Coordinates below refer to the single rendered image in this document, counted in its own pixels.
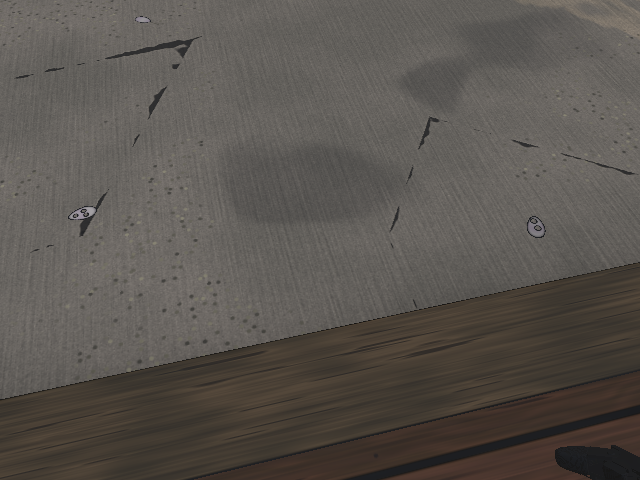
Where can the right robot hand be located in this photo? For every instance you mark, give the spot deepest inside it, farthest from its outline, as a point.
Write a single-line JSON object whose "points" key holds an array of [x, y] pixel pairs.
{"points": [[600, 463]]}

